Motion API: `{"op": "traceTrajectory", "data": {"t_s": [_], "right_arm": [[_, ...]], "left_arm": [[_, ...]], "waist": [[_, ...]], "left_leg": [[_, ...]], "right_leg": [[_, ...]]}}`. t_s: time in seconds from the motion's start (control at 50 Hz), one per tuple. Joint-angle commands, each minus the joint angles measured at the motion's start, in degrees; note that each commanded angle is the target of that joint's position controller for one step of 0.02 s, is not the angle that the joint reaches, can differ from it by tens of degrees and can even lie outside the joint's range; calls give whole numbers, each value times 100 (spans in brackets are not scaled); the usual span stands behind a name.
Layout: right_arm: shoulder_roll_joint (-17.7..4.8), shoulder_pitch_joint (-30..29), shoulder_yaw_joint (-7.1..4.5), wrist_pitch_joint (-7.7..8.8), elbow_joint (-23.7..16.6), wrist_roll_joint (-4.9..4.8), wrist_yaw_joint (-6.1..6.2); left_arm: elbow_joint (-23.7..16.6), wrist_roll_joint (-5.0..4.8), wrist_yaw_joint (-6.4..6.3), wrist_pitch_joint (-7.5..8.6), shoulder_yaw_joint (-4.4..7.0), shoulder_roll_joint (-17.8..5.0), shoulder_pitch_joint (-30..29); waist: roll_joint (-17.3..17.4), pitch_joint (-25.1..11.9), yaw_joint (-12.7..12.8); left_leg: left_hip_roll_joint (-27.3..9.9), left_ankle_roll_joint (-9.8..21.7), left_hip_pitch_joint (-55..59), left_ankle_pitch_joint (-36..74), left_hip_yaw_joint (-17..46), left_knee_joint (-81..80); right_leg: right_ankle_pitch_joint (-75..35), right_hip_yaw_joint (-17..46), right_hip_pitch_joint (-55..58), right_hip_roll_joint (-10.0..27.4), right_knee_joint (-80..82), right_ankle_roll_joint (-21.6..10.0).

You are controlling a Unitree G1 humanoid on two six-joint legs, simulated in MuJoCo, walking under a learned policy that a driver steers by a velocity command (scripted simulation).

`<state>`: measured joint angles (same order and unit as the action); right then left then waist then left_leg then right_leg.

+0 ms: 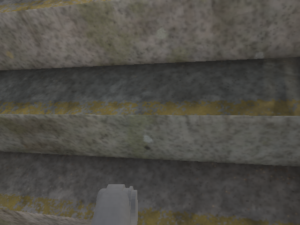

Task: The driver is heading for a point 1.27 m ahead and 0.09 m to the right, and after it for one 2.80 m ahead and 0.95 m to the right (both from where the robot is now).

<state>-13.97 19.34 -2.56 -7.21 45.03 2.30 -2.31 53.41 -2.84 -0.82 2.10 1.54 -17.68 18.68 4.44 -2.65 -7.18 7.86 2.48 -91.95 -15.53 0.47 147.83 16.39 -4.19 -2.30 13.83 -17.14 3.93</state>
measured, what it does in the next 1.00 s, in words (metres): climbs: left foot 0.23 m higher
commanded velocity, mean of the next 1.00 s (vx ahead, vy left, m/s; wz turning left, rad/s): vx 0.35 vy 0.00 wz -0.15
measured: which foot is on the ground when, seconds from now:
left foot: up 0.00-0.24, down 0.26-1.00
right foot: down 0.00-0.32, up 0.34-1.00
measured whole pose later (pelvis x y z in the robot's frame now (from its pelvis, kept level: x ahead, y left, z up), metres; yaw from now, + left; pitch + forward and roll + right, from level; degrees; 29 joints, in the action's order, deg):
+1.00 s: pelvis +0.28 +0.23 +0.22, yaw -6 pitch +2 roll -4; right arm -10.7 25.6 5.0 5.8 54.6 5.5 -8.1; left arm 51.2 -2.0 1.5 -2.2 0.3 -13.1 15.2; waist 1.4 -5.9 -4.8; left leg -0.3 5.9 -9.4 -19.0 -7.1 26.2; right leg -0.4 8.8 -91.7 -3.3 -137.9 -1.7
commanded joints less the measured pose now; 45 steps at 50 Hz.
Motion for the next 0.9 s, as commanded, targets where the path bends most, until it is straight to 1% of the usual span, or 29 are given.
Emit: {"op": "traceTrajectory", "data": {"t_s": [0.02, 0.06, 0.08, 0.1, 0.16, 0.18, 0.2, 0.22, 0.24, 0.26, 0.28, 0.3, 0.32, 0.34, 0.36, 0.4, 0.44, 0.46, 0.5, 0.56, 0.58, 0.6, 0.62, 0.64, 0.68, 0.7, 0.76, 0.86, 0.9], "right_arm": [[56, -1728, 49, 141, -991, 349, 86], [176, -1891, 83, 243, -1230, 418, -9], [907, -721, 514, 466, -1429, -347, -29], [298, -1915, 247, 198, -1669, 378, 36], [472, -3044, 398, 52, -2465, 341, 78], [1072, -2281, 775, 459, -2530, -351, -30], [923, -2591, 781, 611, -2691, -466, -159], [390, -3112, 532, 281, -2664, -154, -77], [338, -2433, 454, 186, -2567, -251, 53], [92, -807, 238, 143, -2002, -192, 144], [-248, 108, 17, 324, -1882, -271, 178], [-820, 374, -197, 350, -1781, -103, 300], [-1443, 327, -375, 391, -1455, -39, 385], [-1506, -7, -481, 482, -1389, -74, 312], [-1233, -265, -379, 649, -1137, 45, 309], [-631, -330, -203, 795, -295, -77, 275], [-38, -361, -55, 916, 52, -23, 230], [-6, 143, -52, 1077, 314, -166, 303], [-235, 554, -157, 1303, 600, -172, 398], [52, 891, -97, 1509, 856, -81, 491], [493, 1149, 220, 963, 477, 175, 183], [408, 1575, 232, 711, 634, 401, 1], [218, 1514, 233, 611, 776, 531, -142], [92, 1213, 230, 628, 747, 498, -266], [-156, 543, 296, 796, 669, 274, -295], [-282, 496, 305, 876, 761, 311, -250], [-455, 692, 438, 1143, 910, 503, -277], [-470, 1632, 542, 1279, 1133, 353, -468], [-358, 1311, 615, 1330, 1023, 307, -569]], "left_arm": [[-552, -99, -528, 86, 297, -1222, 698], [-677, 2, -579, 121, 346, -1251, 812], [-330, -350, -443, -294, 152, -833, 918], [-773, 244, -460, 31, 373, -1114, 908], [-736, 169, -410, 359, 360, -1023, 874], [-463, -315, -484, -188, 400, -1087, 579], [-632, -215, -489, -426, 451, -1182, 688], [-1029, 177, -333, -3, 334, -738, 255], [-888, 47, -287, 117, 358, -727, 119], [-659, -44, -164, 138, 360, -927, 755], [-775, 30, 54, 377, 427, -1346, 591], [-1155, -71, 285, 540, 543, -1417, -27], [-1388, 70, 466, 651, 487, -826, -501], [-1327, 100, 536, 636, 432, -167, -712], [-1479, 81, 316, 604, 277, 612, -842], [-1612, 395, 110, 455, 95, 923, -755], [-1303, 470, 50, 329, 62, 795, -445], [-1194, 699, 55, 249, 146, 275, -731], [-1266, 517, 56, 116, 157, 134, -790], [-1260, 335, 150, 99, 142, 336, -932], [-1379, 562, 737, -57, 99, 232, -1312], [-1451, 464, 842, -48, 103, 423, -1490], [-1560, 376, 809, -40, -48, 769, -1270], [-1350, 290, 776, -56, -93, 783, -756], [-1037, 490, 955, -188, -94, 505, -127], [-1124, 460, 972, -251, -95, 477, -258], [-1155, 173, 741, -194, -82, 293, -506], [-1058, -75, 348, -163, -9, -48, -1521], [-882, 71, 197, -218, -28, 6, -1211]], "waist": [[-747, 1053, 667], [-975, 980, 698], [-1867, 1415, 435], [-1674, 966, 608], [-1677, 1376, 663], [-2165, 1195, 538], [-1918, 928, 734], [-1356, 971, 817], [-1551, 431, 615], [-1598, -940, 319], [-1834, -1511, -576], [-911, -1870, -836], [1576, -2313, -653], [1041, -2503, -580], [994, -2366, -190], [643, -971, 354], [222, -148, 550], [181, 78, 160], [185, -266, 184], [-14, -371, 306], [604, -603, -524], [203, -377, -428], [-279, -366, 13], [-568, -428, 363], [79, -270, 784], [-2, 69, 771], [-607, 479, 668], [226, 680, -98], [274, 495, 101]], "left_leg": [[-125, 156, -547, -966, 363, -691], [-248, 244, -706, -1060, 652, -772], [-1222, -435, -1358, -991, 1199, -1218], [-522, 36, -657, -1237, 496, -1463], [-1326, 411, -594, -1622, 427, -3095], [-2172, -145, -431, -1356, 440, -4235], [-2101, -199, 429, -1466, 51, -4631], [-1432, 423, 2746, -1786, -1017, -6335], [-1271, 905, 4435, -2461, -924, -7116], [-311, 989, 6638, -2734, -1569, -6847], [67, 1127, 7822, -2019, -106, -7009], [-794, 1179, 8136, -2734, 2151, -9180], [-1579, 1026, 8513, -3464, 4543, -11726], [-1866, 749, 8088, -3952, 4431, -12172], [-2014, 256, 8373, -2786, 4118, -11912], [-1614, 334, 7661, -2083, 2905, -10957], [-1607, 463, 7229, -1791, 2577, -11066], [-1295, 387, 7733, 173, 2578, -11101], [-1478, 785, 9039, 2787, 2690, -11351], [-1699, 946, 9735, 3164, 2371, -11916], [-1757, 1303, 9832, 3322, 2946, -11650], [-1871, 1410, 9629, 3807, 2966, -11646], [-1910, 1382, 9323, 3891, 2641, -11736], [-1844, 1239, 8802, 2894, 2203, -12062], [-1767, 1417, 7559, 8, 2138, -12817], [-1874, 1283, 7114, -714, 2328, -12921], [-1979, 531, 7135, -104, 1483, -12795], [-2226, 512, 8272, 249, 1353, -13100], [-2334, 663, 8568, 478, 1077, -13140]], "right_leg": [[949, 79, 1010, 1082, 1498, -985], [255, 50, 1676, 1313, 1479, -1077], [-409, -441, 1890, 933, 939, -911], [-327, -164, 1821, 1252, 1477, -1217], [-1507, -279, 1784, 1360, 1839, -1197], [-1568, -612, 2124, 995, 1530, -988], [-1755, -631, 1794, 1077, 1831, -1116], [-2186, -1292, 132, 756, 2715, -1347], [-5139, -1086, -121, 688, 1700, -1440], [-7940, -818, -89, 857, 458, -1638], [-10626, -632, -946, 521, -1135, -1315], [-8877, -555, -1591, -81, -2949, -865], [-2254, 24, -2622, -1270, -5414, -621], [-901, 1272, -2917, -1845, -8381, -591], [-1464, 2244, -3738, -2040, -9964, -638], [-1860, 1291, -4616, -1588, -10101, -815], [-1577, 1081, -5011, -1629, -10208, -960], [-1266, 844, -4701, -1639, -9405, -795], [-453, 775, -4890, -1778, -8635, -724], [-125, 757, -4705, -1792, -7876, -709], [-637, 1837, -5936, -2116, -9306, -1279], [-761, 1799, -6719, -2210, -10163, -1519], [-1021, 1851, -7381, -2214, -10299, -1669], [-1383, 1826, -7327, -2002, -10099, -1621], [-1502, 1175, -7374, -1980, -11862, -1298], [-1565, 1242, -7908, -2182, -13042, -1198], [-2405, 1728, -8774, -1969, -12917, -1009], [-1707, 1568, -10181, -1777, -12557, -725], [-1860, 1603, -10323, -1720, -12451, -637]]}}
Velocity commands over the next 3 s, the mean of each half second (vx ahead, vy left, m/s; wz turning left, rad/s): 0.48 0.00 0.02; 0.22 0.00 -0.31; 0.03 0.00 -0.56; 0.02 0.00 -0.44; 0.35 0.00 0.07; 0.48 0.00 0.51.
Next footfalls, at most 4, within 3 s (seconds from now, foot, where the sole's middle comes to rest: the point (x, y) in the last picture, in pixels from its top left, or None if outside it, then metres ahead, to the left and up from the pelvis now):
0.26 left None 0.27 0.27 -0.56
1.32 right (144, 190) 0.49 0.06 -0.33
1.72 left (81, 193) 0.53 0.27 -0.33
2.22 right None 0.29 0.02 -0.38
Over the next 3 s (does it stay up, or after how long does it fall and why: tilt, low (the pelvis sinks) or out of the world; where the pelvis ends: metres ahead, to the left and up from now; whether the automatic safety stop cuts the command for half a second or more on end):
stays up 0.29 -0.07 0.35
